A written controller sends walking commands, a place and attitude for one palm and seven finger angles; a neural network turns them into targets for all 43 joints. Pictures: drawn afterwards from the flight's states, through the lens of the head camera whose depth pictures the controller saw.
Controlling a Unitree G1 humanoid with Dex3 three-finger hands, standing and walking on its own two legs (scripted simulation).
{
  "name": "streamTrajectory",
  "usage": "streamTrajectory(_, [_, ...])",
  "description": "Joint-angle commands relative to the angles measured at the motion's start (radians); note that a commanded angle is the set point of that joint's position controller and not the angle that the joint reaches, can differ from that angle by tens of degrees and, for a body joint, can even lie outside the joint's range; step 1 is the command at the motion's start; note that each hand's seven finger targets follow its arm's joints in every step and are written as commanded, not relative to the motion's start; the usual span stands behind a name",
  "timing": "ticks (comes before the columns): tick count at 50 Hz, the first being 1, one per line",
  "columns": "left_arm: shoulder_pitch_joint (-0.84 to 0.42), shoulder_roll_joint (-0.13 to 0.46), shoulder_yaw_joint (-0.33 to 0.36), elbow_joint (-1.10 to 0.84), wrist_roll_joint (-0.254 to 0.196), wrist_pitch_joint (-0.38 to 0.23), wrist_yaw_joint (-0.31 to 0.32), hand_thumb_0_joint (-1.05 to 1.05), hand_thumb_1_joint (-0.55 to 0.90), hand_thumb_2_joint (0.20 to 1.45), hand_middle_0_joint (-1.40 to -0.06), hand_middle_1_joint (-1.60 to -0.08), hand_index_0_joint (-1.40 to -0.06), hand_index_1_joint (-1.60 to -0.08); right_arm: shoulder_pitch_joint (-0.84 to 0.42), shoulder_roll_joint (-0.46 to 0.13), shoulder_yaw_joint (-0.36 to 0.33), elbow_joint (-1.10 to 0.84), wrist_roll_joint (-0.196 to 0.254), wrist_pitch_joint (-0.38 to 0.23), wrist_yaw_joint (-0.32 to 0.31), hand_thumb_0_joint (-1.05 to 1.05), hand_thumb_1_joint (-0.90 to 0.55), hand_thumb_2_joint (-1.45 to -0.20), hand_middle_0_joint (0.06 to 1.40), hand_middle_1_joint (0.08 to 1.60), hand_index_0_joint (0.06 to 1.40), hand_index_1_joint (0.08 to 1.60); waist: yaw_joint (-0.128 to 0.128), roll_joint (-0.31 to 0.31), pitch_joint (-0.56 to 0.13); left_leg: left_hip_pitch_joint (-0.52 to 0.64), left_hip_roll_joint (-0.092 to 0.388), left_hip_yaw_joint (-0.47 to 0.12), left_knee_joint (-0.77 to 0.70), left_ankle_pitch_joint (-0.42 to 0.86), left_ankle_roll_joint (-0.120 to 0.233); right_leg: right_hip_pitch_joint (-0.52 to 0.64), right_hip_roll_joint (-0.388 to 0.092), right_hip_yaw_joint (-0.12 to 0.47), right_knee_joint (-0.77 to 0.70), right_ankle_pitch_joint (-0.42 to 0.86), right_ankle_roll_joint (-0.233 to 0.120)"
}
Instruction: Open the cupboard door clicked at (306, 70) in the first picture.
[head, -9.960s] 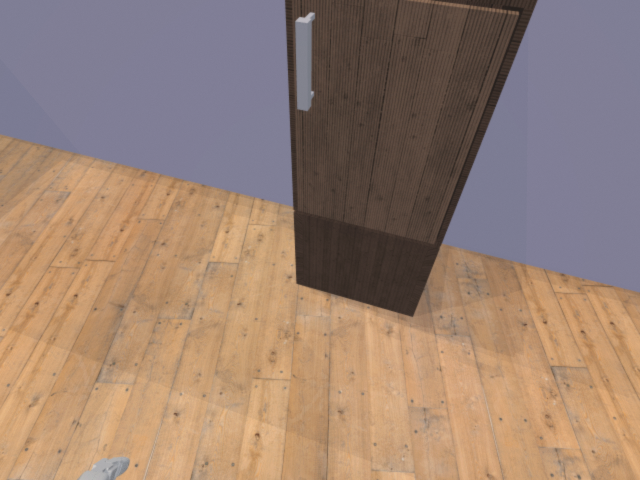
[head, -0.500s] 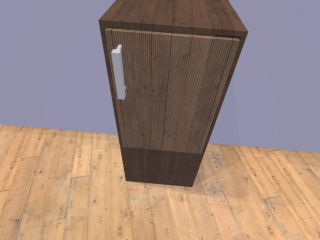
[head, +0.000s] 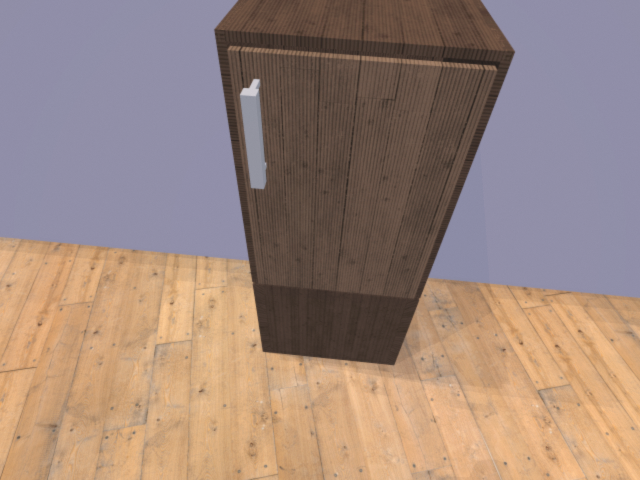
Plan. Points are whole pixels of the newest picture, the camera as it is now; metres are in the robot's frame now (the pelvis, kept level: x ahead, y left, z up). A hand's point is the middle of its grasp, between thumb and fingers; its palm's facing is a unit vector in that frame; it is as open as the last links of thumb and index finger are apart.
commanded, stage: look again from close up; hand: left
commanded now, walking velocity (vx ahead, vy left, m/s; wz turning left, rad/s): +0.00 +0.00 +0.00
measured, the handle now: (257, 136) +0.62 +0.16 +0.11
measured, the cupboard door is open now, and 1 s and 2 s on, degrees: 0 0 0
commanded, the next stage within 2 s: shuffle to correct the standing spot in 0.68 s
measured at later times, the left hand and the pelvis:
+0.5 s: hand out of the picture +0.00 +0.14 -0.18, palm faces +0.03 -0.99 -0.16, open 7.4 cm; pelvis +0.01 -0.02 +0.00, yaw +0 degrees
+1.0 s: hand out of the picture -0.01 +0.14 -0.18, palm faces +0.05 -0.99 -0.15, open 7.4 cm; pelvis +0.03 -0.02 +0.00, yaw -1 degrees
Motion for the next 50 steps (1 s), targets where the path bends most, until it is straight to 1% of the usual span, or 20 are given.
streamTrajectory(1, [0.062,0.072,0.014,-0.032,-0.006,-0.019,0.004,0.000,0.900,0.900,-0.200,-0.300,-0.200,-0.300,0.045,-0.117,-0.027,-0.038,0.000,-0.014,-0.004,0.000,-0.900,-0.900,0.200,0.300,0.200,0.300,-0.012,0.022,0.082,-0.060,0.149,-0.178,-0.168,-0.275,-0.032,-0.039,-0.049,0.069,-0.077,-0.112,-0.036])
streamTrajectory(4, [0.067,0.065,0.012,-0.030,-0.007,-0.023,0.006,0.000,0.900,0.900,-0.200,-0.300,-0.200,-0.300,0.049,-0.103,-0.024,-0.035,0.002,-0.017,-0.005,0.000,-0.900,-0.900,0.200,0.300,0.200,0.300,-0.013,0.009,0.072,-0.049,0.146,-0.167,-0.150,-0.224,-0.033,-0.030,-0.055,0.073,-0.079,-0.079,-0.038])
streamTrajectory(6, [0.066,0.061,0.011,-0.027,-0.008,-0.024,0.006,0.000,0.900,0.900,-0.200,-0.300,-0.200,-0.300,0.052,-0.096,-0.022,-0.031,0.002,-0.016,-0.005,0.000,-0.900,-0.900,0.200,0.300,0.200,0.300,-0.014,0.003,0.091,-0.053,0.142,-0.164,-0.146,-0.223,-0.034,-0.045,-0.055,0.080,-0.087,-0.097,-0.038])
streamTrajectory(8, [0.070,0.060,0.011,-0.028,-0.008,-0.024,0.007,0.000,0.900,0.900,-0.200,-0.300,-0.200,-0.300,0.055,-0.091,-0.021,-0.029,0.003,-0.017,-0.005,0.000,-0.900,-0.900,0.200,0.300,0.200,0.300,-0.013,0.012,0.085,-0.051,0.142,-0.162,-0.143,-0.213,-0.034,-0.042,-0.057,0.077,-0.087,-0.089,-0.038])
streamTrajectory(11, [0.070,0.054,0.011,-0.027,-0.010,-0.026,0.007,0.000,0.900,0.900,-0.200,-0.300,-0.200,-0.300,0.060,-0.083,-0.019,-0.023,0.002,-0.018,-0.006,0.000,-0.900,-0.900,0.200,0.300,0.200,0.300,-0.013,-0.003,0.084,-0.048,0.137,-0.151,-0.130,-0.192,-0.037,-0.044,-0.059,0.084,-0.092,-0.098,-0.040])
streamTrajectory(15, [0.069,0.051,0.012,-0.028,-0.011,-0.027,0.008,0.000,0.900,0.900,-0.200,-0.300,-0.200,-0.300,0.064,-0.075,-0.016,-0.019,0.001,-0.020,-0.007,0.000,-0.900,-0.900,0.200,0.300,0.200,0.300,-0.010,0.022,0.077,-0.043,0.136,-0.147,-0.126,-0.172,-0.038,-0.033,-0.059,0.080,-0.088,-0.077,-0.043])
streamTrajectory(19, [0.061,0.052,0.012,-0.031,-0.013,-0.030,0.008,0.000,0.900,0.900,-0.200,-0.300,-0.200,-0.300,0.069,-0.068,-0.014,-0.016,0.002,-0.022,-0.007,0.000,-0.900,-0.900,0.200,0.300,0.200,0.300,-0.010,0.006,0.077,-0.036,0.133,-0.135,-0.108,-0.134,-0.040,-0.028,-0.063,0.086,-0.093,-0.062,-0.045])
streamTrajectory(20, [0.055,0.053,0.013,-0.034,-0.013,-0.030,0.008,0.000,0.900,0.900,-0.200,-0.300,-0.200,-0.300,0.074,-0.066,-0.014,-0.015,0.002,-0.021,-0.007,0.000,-0.900,-0.900,0.200,0.300,0.200,0.300,-0.013,-0.004,0.074,-0.038,0.132,-0.135,-0.105,-0.132,-0.040,-0.024,-0.064,0.089,-0.096,-0.070,-0.046])
streamTrajectory(26, [0.047,0.052,0.013,-0.037,-0.014,-0.029,0.009,0.000,0.900,0.900,-0.200,-0.300,-0.200,-0.300,0.081,-0.060,-0.013,-0.008,0.000,-0.020,-0.007,0.000,-0.900,-0.900,0.200,0.300,0.200,0.300,-0.012,0.007,0.085,-0.043,0.133,-0.135,-0.108,-0.143,-0.042,-0.030,-0.060,0.091,-0.098,-0.086,-0.049])
streamTrajectory(29, [0.046,0.051,0.013,-0.039,-0.015,-0.029,0.009,0.000,0.900,0.900,-0.200,-0.300,-0.200,-0.300,0.078,-0.058,-0.013,-0.009,0.001,-0.021,-0.008,0.000,-0.900,-0.900,0.200,0.300,0.200,0.300,-0.010,0.016,0.076,-0.035,0.133,-0.129,-0.100,-0.118,-0.042,-0.024,-0.062,0.091,-0.097,-0.067,-0.050])
streamTrajectory(30, [0.043,0.051,0.014,-0.039,-0.015,-0.030,0.008,0.000,0.900,0.900,-0.200,-0.300,-0.200,-0.300,0.084,-0.056,-0.013,-0.006,0.000,-0.022,-0.008,0.000,-0.900,-0.900,0.200,0.300,0.200,0.300,-0.012,0.006,0.073,-0.032,0.135,-0.128,-0.102,-0.117,-0.043,-0.021,-0.062,0.089,-0.095,-0.064,-0.049])
streamTrajectory(33, [0.037,0.051,0.014,-0.039,-0.014,-0.026,0.008,0.000,0.900,0.900,-0.200,-0.300,-0.200,-0.300,0.082,-0.060,-0.012,-0.004,0.000,-0.021,-0.008,0.000,-0.900,-0.900,0.200,0.300,0.200,0.300,-0.010,0.027,0.086,-0.048,0.141,-0.142,-0.120,-0.154,-0.041,-0.019,-0.056,0.083,-0.089,-0.067,-0.048])
streamTrajectory(37, [0.043,0.049,0.016,-0.038,-0.013,-0.025,0.008,0.000,0.900,0.900,-0.200,-0.300,-0.200,-0.300,0.083,-0.061,-0.014,-0.005,0.000,-0.020,-0.008,0.000,-0.900,-0.900,0.200,0.300,0.200,0.300,-0.006,0.024,0.095,-0.057,0.141,-0.147,-0.128,-0.176,-0.040,-0.020,-0.053,0.079,-0.089,-0.076,-0.047])
streamTrajectory(39, [0.046,0.047,0.016,-0.038,-0.014,-0.027,0.007,0.000,0.900,0.900,-0.200,-0.300,-0.200,-0.300,0.080,-0.059,-0.014,-0.007,-0.001,-0.021,-0.009,0.000,-0.900,-0.900,0.200,0.300,0.200,0.300,-0.007,0.011,0.082,-0.045,0.138,-0.143,-0.120,-0.156,-0.039,-0.019,-0.055,0.083,-0.090,-0.066,-0.048])
streamTrajectory(42, [0.059,0.041,0.018,-0.031,-0.009,-0.023,0.003,0.000,0.900,0.900,-0.200,-0.300,-0.200,-0.300,0.105,-0.058,-0.016,0.003,-0.006,-0.014,-0.009,0.000,-0.900,-0.900,0.200,0.300,0.200,0.300,-0.011,0.013,0.070,-0.038,0.138,-0.147,-0.124,-0.305,-0.033,-0.033,-0.044,0.077,-0.087,-0.225,-0.048])
streamTrajectory(45, [0.076,0.040,0.028,-0.032,-0.003,-0.016,-0.006,0.000,0.900,0.900,-0.200,-0.300,-0.200,-0.300,0.098,-0.070,-0.023,-0.005,-0.011,-0.007,-0.008,0.000,-0.900,-0.900,0.200,0.300,0.200,0.300,-0.004,0.021,0.109,-0.092,0.145,-0.162,-0.133,-0.443,-0.018,-0.066,-0.030,0.079,-0.075,-0.352,-0.053])
streamTrajectory(46, [0.079,0.040,0.030,-0.033,-0.003,-0.015,-0.008,0.000,0.900,0.900,-0.200,-0.300,-0.200,-0.300,0.097,-0.070,-0.023,-0.007,-0.012,-0.005,-0.008,0.000,-0.900,-0.900,0.200,0.300,0.200,0.300,-0.002,0.016,0.133,-0.115,0.142,-0.164,-0.129,-0.463,-0.015,-0.074,-0.027,0.087,-0.073,-0.374,-0.057])
streamTrajectory(47, [0.091,0.040,0.032,-0.032,-0.003,-0.015,-0.010,0.000,0.900,0.900,-0.200,-0.300,-0.200,-0.300,0.095,-0.069,-0.024,-0.011,-0.011,-0.007,-0.008,0.000,-0.900,-0.900,0.200,0.300,0.200,0.300,0.001,0.019,0.136,-0.111,0.144,-0.164,-0.118,-0.454,-0.010,-0.081,-0.029,0.088,-0.070,-0.371,-0.061])
streamTrajectory(49, [0.090,0.030,0.035,-0.034,-0.005,-0.017,-0.014,0.000,0.900,0.900,-0.200,-0.300,-0.200,-0.300,0.109,-0.063,-0.022,-0.013,-0.012,-0.011,-0.009,0.000,-0.900,-0.900,0.200,0.300,0.200,0.300,-0.005,0.030,0.163,-0.119,0.143,-0.161,-0.111,-0.445,-0.006,-0.097,-0.025,0.090,-0.045,-0.350,-0.070])
streamTrajectory(50, [0.095,0.024,0.036,-0.035,-0.006,-0.019,-0.016,0.000,0.900,0.900,-0.200,-0.300,-0.200,-0.300,0.118,-0.063,-0.022,-0.012,-0.011,-0.015,-0.011,0.000,-0.900,-0.900,0.200,0.300,0.200,0.300,-0.008,0.039,0.151,-0.102,0.154,-0.169,-0.117,-0.435,0.001,-0.095,-0.020,0.079,-0.024,-0.322,-0.073])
